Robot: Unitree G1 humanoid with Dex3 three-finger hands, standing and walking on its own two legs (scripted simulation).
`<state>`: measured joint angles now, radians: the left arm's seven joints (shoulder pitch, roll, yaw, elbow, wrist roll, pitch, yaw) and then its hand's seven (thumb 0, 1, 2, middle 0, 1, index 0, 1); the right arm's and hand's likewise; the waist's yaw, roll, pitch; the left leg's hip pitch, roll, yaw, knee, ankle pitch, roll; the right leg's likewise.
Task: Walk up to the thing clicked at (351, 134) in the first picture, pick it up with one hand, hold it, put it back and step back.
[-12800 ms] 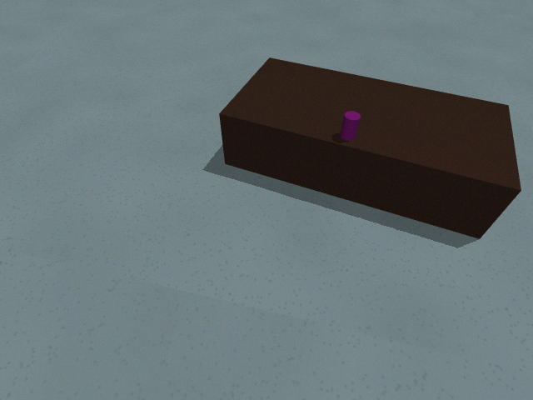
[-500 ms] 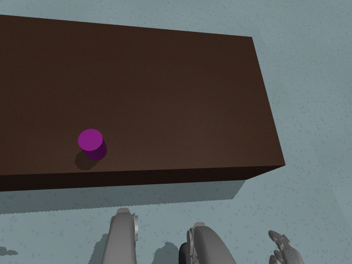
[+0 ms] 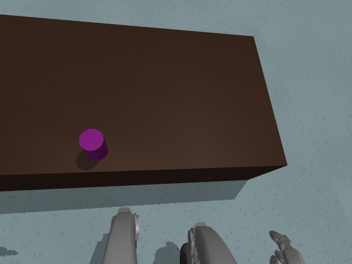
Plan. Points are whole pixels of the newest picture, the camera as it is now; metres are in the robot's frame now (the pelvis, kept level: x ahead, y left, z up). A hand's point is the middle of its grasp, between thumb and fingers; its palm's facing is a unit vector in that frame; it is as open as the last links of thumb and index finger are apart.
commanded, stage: go down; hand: left
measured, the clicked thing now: (94, 145) +0.44 +0.23 -0.27
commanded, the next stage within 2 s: approach in 1.44 s
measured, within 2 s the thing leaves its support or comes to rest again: neither
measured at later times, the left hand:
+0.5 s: hand out of the picture +0.36 +0.43 +0.03, palm faces +0.29 -0.96 -0.02, open 17.1 cm
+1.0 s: hand out of the picture +0.36 +0.44 +0.04, palm faces +0.30 -0.95 -0.01, open 16.9 cm
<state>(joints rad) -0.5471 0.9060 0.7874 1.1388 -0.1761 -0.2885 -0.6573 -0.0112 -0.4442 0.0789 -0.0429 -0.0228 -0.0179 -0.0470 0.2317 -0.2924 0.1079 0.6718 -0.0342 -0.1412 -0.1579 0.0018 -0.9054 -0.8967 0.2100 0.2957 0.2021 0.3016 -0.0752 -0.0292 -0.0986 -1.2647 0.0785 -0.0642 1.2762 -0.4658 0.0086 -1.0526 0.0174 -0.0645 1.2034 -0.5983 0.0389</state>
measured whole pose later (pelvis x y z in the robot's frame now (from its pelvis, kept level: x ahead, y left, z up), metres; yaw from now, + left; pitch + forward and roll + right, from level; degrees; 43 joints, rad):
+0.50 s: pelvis +0.00 +0.00 +0.00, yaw +0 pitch +26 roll -7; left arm -0.55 0.90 0.81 1.13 -0.21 -0.31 -0.68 -0.01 -0.41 0.08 -0.04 -0.02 -0.01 -0.04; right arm 0.22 -0.29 0.11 0.68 -0.03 -0.14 -0.16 0.00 -0.91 -0.90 0.21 0.30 0.20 0.30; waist -0.07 -0.03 -0.10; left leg -1.28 0.08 -0.07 1.28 -0.47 0.01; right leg -1.07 0.02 -0.07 1.22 -0.60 0.04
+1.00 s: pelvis -0.01 +0.00 -0.01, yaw +0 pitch +27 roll -7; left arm -0.57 0.93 0.84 1.14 -0.23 -0.33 -0.70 -0.01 -0.38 0.07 -0.03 -0.03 -0.01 -0.04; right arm 0.22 -0.29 0.12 0.68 -0.03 -0.15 -0.16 0.00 -0.91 -0.90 0.21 0.30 0.20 0.30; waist -0.08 -0.03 -0.10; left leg -1.31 0.08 -0.07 1.31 -0.47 0.01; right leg -1.10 0.02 -0.07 1.24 -0.61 0.04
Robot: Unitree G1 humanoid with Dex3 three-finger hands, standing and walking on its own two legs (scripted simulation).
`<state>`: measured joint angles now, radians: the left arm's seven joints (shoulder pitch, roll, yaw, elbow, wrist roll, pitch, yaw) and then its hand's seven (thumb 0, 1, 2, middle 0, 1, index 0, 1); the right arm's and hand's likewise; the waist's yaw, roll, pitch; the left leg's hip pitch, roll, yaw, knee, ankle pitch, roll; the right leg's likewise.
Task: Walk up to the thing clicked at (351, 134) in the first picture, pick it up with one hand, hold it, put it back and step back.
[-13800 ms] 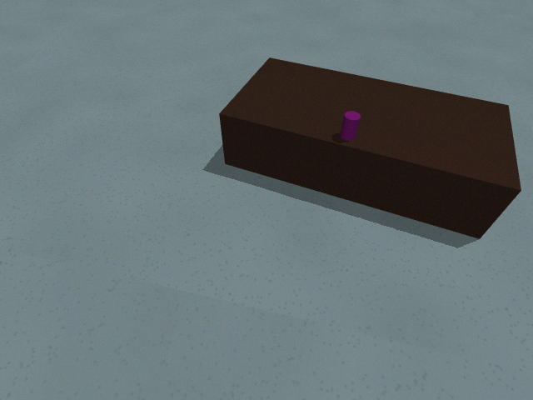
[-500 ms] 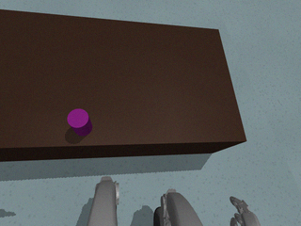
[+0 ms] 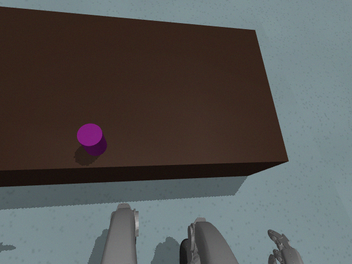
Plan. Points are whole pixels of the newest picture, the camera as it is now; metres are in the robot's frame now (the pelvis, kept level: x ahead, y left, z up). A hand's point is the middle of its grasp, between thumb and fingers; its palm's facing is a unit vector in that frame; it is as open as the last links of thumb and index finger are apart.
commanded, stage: go down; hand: left
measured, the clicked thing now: (93, 140) +0.44 +0.24 -0.26
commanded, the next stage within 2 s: approach in 0.44 s
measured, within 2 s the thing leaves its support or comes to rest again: neither
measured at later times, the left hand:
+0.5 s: hand out of the picture +0.37 +0.44 +0.05, palm faces +0.32 -0.95 +0.00, open 16.8 cm
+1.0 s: hand (17, 137) +0.40 +0.38 -0.13, palm faces +0.27 -0.96 +0.04, open 17.7 cm
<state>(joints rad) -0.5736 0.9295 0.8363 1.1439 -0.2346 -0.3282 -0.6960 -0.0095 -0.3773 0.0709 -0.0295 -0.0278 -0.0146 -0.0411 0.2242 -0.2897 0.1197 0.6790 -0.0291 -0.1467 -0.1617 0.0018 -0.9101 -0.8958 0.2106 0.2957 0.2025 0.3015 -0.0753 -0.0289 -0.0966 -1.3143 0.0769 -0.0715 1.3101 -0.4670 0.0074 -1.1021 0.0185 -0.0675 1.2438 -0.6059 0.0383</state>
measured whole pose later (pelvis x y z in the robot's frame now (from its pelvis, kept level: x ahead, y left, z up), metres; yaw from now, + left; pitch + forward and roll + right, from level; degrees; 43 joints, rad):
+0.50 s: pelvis +0.00 +0.00 +0.00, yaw +0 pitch +27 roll -7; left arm -0.58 0.94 0.86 1.14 -0.25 -0.33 -0.70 -0.01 -0.35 0.07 -0.03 -0.03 -0.02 -0.04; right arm 0.22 -0.29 0.12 0.68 -0.03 -0.15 -0.16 0.00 -0.91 -0.90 0.21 0.30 0.20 0.30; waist -0.07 -0.02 -0.11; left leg -1.33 0.08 -0.08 1.33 -0.48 0.01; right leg -1.12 0.02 -0.07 1.26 -0.62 0.04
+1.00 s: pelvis -0.02 +0.00 -0.11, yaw -4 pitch +35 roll -9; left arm -0.67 0.81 0.83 1.22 -0.23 -0.55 -0.64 -0.01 -0.59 0.04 -0.03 -0.07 -0.03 -0.07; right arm 0.14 -0.30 0.12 0.69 -0.09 -0.16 -0.09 0.00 -0.89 -0.89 0.21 0.30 0.20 0.30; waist -0.11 -0.05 -0.13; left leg -1.77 0.09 -0.10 1.71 -0.57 0.01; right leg -1.55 0.03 -0.07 1.68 -0.75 0.04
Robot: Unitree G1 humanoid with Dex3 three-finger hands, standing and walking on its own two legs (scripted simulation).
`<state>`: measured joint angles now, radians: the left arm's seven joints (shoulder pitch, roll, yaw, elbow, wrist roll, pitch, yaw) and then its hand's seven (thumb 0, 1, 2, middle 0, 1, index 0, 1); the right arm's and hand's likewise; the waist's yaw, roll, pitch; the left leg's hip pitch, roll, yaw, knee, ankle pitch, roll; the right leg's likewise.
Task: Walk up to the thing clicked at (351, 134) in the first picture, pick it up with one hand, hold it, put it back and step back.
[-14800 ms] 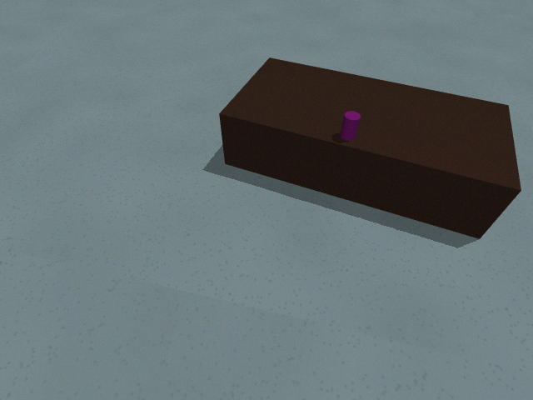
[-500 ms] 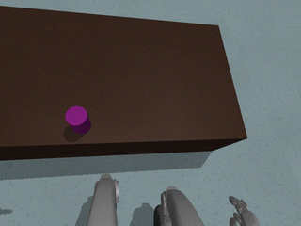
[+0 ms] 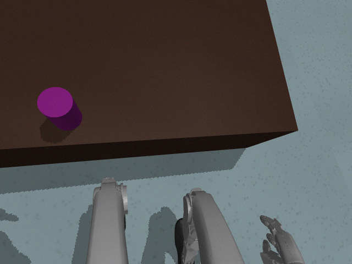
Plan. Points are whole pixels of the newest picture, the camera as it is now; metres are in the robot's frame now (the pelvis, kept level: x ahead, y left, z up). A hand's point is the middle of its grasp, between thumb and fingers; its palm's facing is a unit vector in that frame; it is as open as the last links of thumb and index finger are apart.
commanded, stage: approach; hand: left
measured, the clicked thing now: (62, 110) +0.44 +0.27 -0.16
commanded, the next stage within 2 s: close in in 0.12 s
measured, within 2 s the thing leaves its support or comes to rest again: neither
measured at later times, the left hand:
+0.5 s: hand (41, 116) +0.42 +0.31 -0.15, palm faces +0.33 -0.94 +0.01, open 17.6 cm
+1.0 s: hand (56, 115) +0.43 +0.28 -0.15, palm faces +0.35 -0.94 +0.00, open 17.6 cm
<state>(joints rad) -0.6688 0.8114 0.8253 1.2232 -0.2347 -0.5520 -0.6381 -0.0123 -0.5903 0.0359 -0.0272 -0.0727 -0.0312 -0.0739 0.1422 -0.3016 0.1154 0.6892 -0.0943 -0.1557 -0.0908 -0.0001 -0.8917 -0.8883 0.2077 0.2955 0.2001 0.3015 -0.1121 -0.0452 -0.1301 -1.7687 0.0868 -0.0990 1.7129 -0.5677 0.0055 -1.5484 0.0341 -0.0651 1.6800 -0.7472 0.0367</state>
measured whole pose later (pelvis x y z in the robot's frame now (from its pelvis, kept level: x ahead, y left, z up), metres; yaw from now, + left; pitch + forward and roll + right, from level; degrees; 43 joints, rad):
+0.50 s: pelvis -0.05 -0.02 -0.14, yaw -3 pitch +32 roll -7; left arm -0.77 0.65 0.73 1.10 -0.13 -0.57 -0.33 -0.02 -0.59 0.03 -0.04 -0.09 -0.05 -0.08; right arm 0.12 -0.26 0.11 0.69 -0.12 -0.01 0.01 0.00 -0.92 -0.89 0.21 0.30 0.20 0.30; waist -0.12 -0.03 -0.09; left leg -2.16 0.11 -0.15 2.12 -0.54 -0.03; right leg -1.96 0.08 -0.07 2.16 -0.77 0.02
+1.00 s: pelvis -0.04 -0.02 -0.12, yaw -4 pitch +34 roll -7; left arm -0.69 0.52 0.61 0.92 -0.14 -0.53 -0.19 -0.01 -0.57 0.03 -0.03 -0.04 -0.05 -0.03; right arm 0.08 -0.26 0.05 0.68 -0.08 0.04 0.02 0.00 -0.92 -0.89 0.21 0.29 0.20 0.30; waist -0.09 -0.04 -0.12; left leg -2.12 0.13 -0.16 2.10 -0.58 -0.03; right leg -1.93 0.09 -0.07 2.12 -0.80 0.01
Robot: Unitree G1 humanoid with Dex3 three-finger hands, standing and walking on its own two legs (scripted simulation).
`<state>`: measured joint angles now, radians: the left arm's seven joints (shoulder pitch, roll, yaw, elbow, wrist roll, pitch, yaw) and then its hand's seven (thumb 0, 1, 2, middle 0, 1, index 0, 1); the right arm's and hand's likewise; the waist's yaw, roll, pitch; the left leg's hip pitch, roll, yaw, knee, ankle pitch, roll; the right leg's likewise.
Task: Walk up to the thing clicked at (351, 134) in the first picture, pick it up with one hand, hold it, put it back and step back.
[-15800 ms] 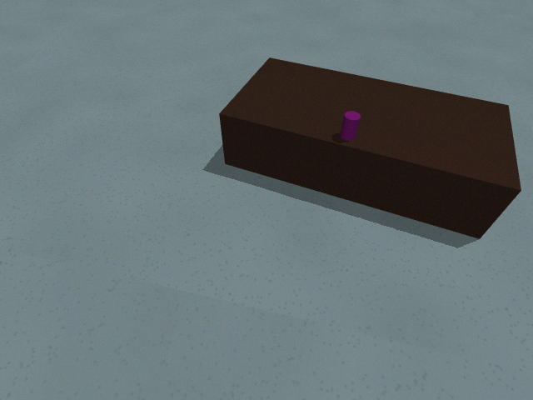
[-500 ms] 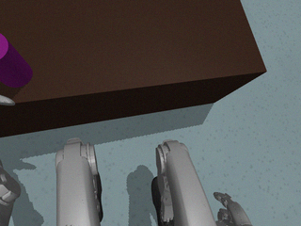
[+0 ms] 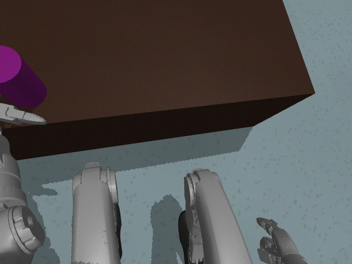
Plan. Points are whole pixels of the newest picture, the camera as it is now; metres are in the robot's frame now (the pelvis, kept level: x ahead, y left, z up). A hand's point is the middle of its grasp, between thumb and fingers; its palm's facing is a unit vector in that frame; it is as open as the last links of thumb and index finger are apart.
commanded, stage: close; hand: left
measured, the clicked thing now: (15, 80) +0.46 +0.33 -0.03
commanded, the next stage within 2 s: settle in 1.04 s
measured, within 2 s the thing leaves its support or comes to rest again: leaves its support in 1.44 s
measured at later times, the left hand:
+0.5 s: hand (9, 84) +0.45 +0.34 -0.03, palm faces +0.39 -0.92 -0.01, open 16.0 cm
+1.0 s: hand (9, 82) +0.45 +0.34 -0.03, palm faces +0.38 -0.93 +0.00, open 11.4 cm
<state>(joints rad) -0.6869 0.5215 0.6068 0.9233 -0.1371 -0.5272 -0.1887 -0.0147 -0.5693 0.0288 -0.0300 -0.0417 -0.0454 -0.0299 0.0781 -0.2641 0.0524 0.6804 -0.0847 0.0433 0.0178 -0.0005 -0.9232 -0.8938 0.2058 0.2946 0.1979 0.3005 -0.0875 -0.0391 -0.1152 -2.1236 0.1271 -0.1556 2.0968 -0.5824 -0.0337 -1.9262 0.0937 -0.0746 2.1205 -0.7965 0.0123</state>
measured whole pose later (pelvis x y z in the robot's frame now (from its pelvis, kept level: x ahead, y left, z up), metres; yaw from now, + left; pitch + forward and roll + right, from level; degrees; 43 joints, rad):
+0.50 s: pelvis -0.01 +0.00 -0.02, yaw -1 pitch +32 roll -7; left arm -0.72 0.58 0.61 0.95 -0.16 -0.54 -0.22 -0.01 -0.44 0.15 -0.25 -0.20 -0.26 -0.20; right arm 0.06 -0.26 0.09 0.67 -0.09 0.07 0.02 0.00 -0.94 -0.90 0.21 0.29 0.20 0.30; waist -0.10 -0.04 -0.08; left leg -2.17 0.13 -0.18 2.16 -0.58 -0.04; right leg -1.97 0.10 -0.09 2.18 -0.79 0.01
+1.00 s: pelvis -0.01 +0.00 -0.03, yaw -1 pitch +31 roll -7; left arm -0.74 0.60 0.61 0.96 -0.16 -0.50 -0.23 -0.01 -0.25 0.51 -0.68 -0.63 -0.69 -0.62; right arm 0.08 -0.27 0.10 0.67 -0.08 0.08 0.02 0.00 -0.93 -0.89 0.21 0.29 0.20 0.30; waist -0.10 -0.04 -0.07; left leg -2.18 0.13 -0.19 2.18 -0.57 -0.04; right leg -1.98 0.11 -0.09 2.20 -0.79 0.01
